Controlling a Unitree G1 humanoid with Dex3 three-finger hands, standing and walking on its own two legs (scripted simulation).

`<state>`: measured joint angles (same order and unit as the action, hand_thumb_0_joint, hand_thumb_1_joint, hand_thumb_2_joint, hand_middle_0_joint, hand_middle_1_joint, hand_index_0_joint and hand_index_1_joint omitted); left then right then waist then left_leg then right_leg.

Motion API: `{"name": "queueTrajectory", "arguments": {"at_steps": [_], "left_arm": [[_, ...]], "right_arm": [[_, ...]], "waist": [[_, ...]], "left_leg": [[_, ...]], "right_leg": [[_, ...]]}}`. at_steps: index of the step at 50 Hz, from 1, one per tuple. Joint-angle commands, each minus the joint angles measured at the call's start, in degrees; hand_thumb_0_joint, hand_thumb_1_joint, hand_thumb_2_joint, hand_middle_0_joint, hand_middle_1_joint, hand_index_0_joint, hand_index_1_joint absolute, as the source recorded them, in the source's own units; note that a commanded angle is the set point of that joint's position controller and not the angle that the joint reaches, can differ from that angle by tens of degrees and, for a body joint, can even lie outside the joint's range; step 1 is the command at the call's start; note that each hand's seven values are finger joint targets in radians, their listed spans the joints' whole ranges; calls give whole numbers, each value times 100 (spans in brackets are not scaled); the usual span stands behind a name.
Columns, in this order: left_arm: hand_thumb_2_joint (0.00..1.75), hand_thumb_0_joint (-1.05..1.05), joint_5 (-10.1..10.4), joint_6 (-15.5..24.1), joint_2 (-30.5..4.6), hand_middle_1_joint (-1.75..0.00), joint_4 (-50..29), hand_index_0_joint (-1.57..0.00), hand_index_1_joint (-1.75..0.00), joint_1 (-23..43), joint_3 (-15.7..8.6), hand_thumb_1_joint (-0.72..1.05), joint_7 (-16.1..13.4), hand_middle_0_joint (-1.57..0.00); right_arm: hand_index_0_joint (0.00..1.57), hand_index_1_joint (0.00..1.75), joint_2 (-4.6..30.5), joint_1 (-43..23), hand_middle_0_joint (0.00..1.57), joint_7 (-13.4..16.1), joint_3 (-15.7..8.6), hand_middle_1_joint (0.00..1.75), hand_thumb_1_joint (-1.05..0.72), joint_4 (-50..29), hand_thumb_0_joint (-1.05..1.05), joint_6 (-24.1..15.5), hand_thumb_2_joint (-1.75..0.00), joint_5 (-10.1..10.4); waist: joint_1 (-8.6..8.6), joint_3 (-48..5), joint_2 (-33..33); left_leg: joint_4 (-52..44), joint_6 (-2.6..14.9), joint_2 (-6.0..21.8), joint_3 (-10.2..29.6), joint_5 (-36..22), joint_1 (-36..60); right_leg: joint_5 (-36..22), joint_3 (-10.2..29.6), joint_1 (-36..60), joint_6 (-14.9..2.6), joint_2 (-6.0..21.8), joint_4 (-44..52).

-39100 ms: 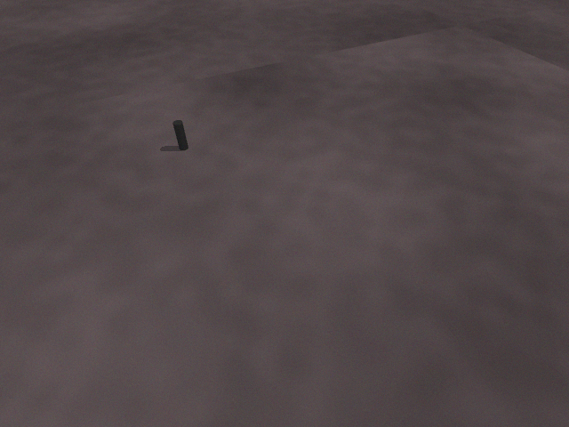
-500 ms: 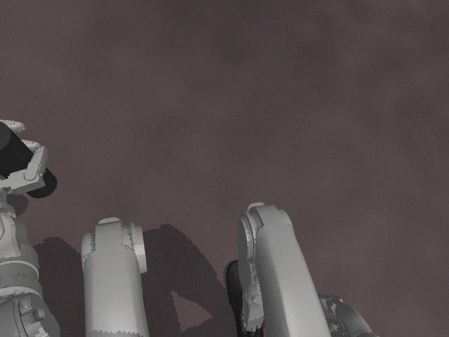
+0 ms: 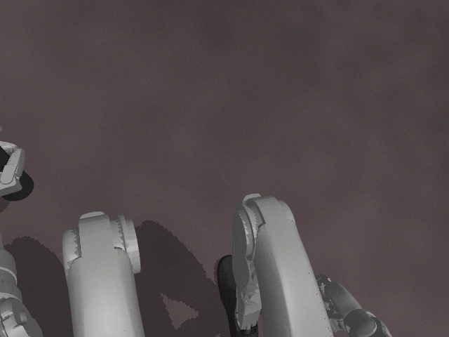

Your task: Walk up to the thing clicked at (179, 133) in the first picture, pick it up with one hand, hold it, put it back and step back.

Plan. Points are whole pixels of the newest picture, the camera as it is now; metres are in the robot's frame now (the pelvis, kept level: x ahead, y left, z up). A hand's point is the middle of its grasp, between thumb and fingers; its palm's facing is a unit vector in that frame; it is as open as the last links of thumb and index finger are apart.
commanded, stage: lower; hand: left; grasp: from the side
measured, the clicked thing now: out of the picture +0.41 +0.32 -0.11
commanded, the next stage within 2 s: loosen in 1.30 s
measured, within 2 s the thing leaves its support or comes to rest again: rests again in 1.90 s
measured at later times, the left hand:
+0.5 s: hand (16, 170) +0.42 +0.31 -0.15, palm faces +0.39 -0.92 -0.01, open 7.3 cm
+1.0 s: hand (23, 172) +0.42 +0.31 -0.19, palm faces +0.42 -0.91 +0.00, open 7.3 cm
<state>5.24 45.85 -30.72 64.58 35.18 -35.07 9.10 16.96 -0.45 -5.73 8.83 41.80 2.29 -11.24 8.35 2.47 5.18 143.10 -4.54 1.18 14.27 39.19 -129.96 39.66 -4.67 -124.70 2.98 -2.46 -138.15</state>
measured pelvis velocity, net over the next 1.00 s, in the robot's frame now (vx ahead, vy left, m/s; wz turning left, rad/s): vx -0.01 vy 0.02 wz -0.09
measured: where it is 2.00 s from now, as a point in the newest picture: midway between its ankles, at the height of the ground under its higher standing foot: (181, 332)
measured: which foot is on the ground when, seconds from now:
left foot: down 0.00-1.00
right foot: down 0.00-1.00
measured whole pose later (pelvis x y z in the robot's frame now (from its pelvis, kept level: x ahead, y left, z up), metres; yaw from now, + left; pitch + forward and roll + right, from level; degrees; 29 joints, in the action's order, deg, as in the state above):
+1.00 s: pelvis -0.01 +0.02 -0.03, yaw -5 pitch +14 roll -15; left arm 3.0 57.5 -44.1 78.6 35.8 -37.0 0.4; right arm 20.1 -8.4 -8.0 23.9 34.3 2.2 -19.2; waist 13.0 14.4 14.2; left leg 151.5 -3.2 0.6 21.5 39.3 -128.2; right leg 37.3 -9.6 -119.7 4.0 -5.2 -140.0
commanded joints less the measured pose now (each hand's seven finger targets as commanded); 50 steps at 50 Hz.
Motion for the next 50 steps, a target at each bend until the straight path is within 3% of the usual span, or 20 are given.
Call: {"name": "queueTrajectory", "arguments": {"at_steps": [1,5,8,10,11,12,13,15,16,19,22,24,29,31,36,44,45,46,47,50], "left_arm": [[123,0,155,669,-1650,-133,-1618,-123,-132,1808,-128,41,-39,-122],[119,0,165,671,-1653,-134,-1726,-124,-133,1681,-135,36,-74,-122],[121,0,153,651,-1369,-137,-1072,-127,-136,1387,51,35,-80,-125],[121,0,174,695,-1351,-136,-688,-126,-135,1303,57,36,-140,-124],[122,0,202,729,-1478,-137,-698,-126,-136,1321,-90,34,-184,-124],[122,0,183,765,-1388,-138,-538,-128,-137,1312,66,35,-205,-126],[124,0,185,844,-1648,-139,-717,-129,-138,1456,-140,36,-258,-127],[123,0,87,956,-1979,-139,-742,-129,-138,1541,-222,38,-306,-127],[124,0,62,1009,-1867,-139,-656,-129,-137,1505,-98,39,-296,-126],[121,0,40,1225,-2328,-136,-891,-127,-135,1768,-339,39,-338,-125],[118,0,37,1304,-2305,-133,-668,-124,-131,1628,-269,39,-382,-121],[118,0,10,1379,-2569,-134,-846,-125,-132,1863,-358,37,-418,-122],[117,0,-49,1410,-2540,-132,-487,-123,-130,1442,-373,34,-515,-120],[117,0,-72,1404,-2290,-133,-245,-125,-132,1419,-138,35,-492,-122],[119,0,3,1396,-2245,-134,66,-125,-132,1309,-103,36,-561,-122],[121,0,-74,1743,-2886,-135,54,-127,-133,1708,-305,42,-815,-124],[122,0,-80,1790,-2709,-135,128,-126,-134,1666,-216,45,-843,-124],[122,0,-112,1834,-2971,-135,58,-126,-133,1735,-327,44,-892,-123],[122,0,-123,1840,-2746,-135,265,-126,-133,1652,-153,45,-888,-123],[121,0,-235,1922,-3207,-134,188,-125,-132,1710,-301,38,-962,-122]], "right_arm": [[20,30,1510,704,20,55,-404,30,-91,-166,0,-21,-91,-42],[20,30,1571,701,20,56,-384,30,-92,-218,0,18,-91,-56],[20,30,1591,657,20,38,-287,30,-92,-191,0,19,-91,-79],[20,30,1594,554,20,21,-176,30,-92,-231,0,21,-91,-93],[20,30,1634,503,20,20,-144,30,-92,-289,0,25,-91,-116],[20,30,1616,426,20,12,-87,30,-92,-323,0,24,-91,-123],[20,30,1660,467,20,1,-68,30,-91,-346,0,30,-90,-164],[20,30,1718,403,20,-9,-14,30,-92,-366,0,39,-90,-227],[20,30,1724,317,20,-20,27,30,-91,-389,0,34,-90,-259],[20,30,1826,234,20,-24,120,30,-92,-396,0,33,-90,-331],[20,30,1862,167,20,-32,247,30,-92,-399,0,19,-91,-418],[20,30,1923,121,20,-22,308,30,-93,-394,0,35,-91,-476],[20,30,2074,-65,20,-44,379,30,-93,-623,0,18,-91,-565],[20,30,2075,-87,20,-65,438,30,-93,-611,0,30,-91,-589],[20,30,2181,-193,20,-77,542,30,-91,-773,0,20,-90,-635],[20,30,2255,-408,20,-112,769,30,-90,-836,0,13,-90,-748],[20,30,2235,-462,20,-123,804,30,-90,-858,0,9,-90,-770],[20,30,2256,-506,20,-118,829,30,-90,-890,0,-4,-90,-787],[20,30,2220,-465,20,-127,857,30,-90,-772,0,18,-90,-801],[20,30,2304,-603,20,-117,907,30,-90,-914,0,8,-90,-842]], "waist": [[25,-3957,-2047],[47,-4011,-2176],[192,-3618,-2028],[277,-3291,-1792],[229,-3265,-1664],[323,-3124,-1609],[273,-3253,-1576],[275,-3315,-1771],[336,-3308,-1837],[351,-3319,-2223],[430,-3322,-2272],[454,-3256,-2589],[529,-3098,-2585],[654,-2878,-2551],[780,-2675,-2183],[891,-2499,-2299],[890,-2449,-2323],[878,-2461,-2388],[890,-2332,-2366],[877,-2325,-2531]], "left_leg": [[-1495,379,105,-834,-717,2603],[-1513,335,110,-771,-822,2793],[-1406,332,116,-727,-907,2641],[-1323,363,109,-675,-826,2388],[-1274,374,121,-660,-823,2378],[-1250,389,124,-644,-701,2244],[-1183,401,128,-651,-728,2275],[-1140,389,148,-644,-787,2362],[-1163,370,167,-605,-758,2467],[-1225,305,197,-528,-728,2718],[-1134,300,223,-514,-737,2733],[-1150,257,246,-464,-896,2888],[-1102,229,258,-395,-1077,2920],[-1083,225,261,-337,-1104,2868],[-987,269,265,-244,-1021,2707],[-924,282,301,-139,-622,2582],[-956,252,317,-118,-705,2672],[-941,260,323,-105,-673,2652],[-959,244,338,-103,-642,2688],[-953,249,346,-97,-579,2657]], "right_leg": [[-1061,-528,1934,-427,-140,1289],[-1131,-605,1868,-442,-146,1221],[-1219,-655,1763,-442,-160,1162],[-1153,-701,1735,-420,-174,1145],[-1163,-725,1753,-408,-184,1161],[-1059,-735,1782,-398,-191,1180],[-1119,-733,1904,-382,-203,1207],[-1166,-732,1985,-379,-207,1136],[-1125,-766,1907,-387,-212,1092],[-1070,-839,1826,-414,-217,998],[-1121,-839,1972,-396,-229,988],[-1245,-876,1896,-414,-227,892],[-1459,-980,1974,-407,-231,857],[-1497,-1033,1916,-402,-232,819],[-1512,-1151,1990,-351,-262,878],[-1240,-1235,2030,-325,-331,835],[-1281,-1255,2024,-321,-320,810],[-1257,-1257,2033,-328,-346,815],[-1208,-1252,1960,-327,-336,814],[-1198,-1279,1998,-337,-360,794]]}}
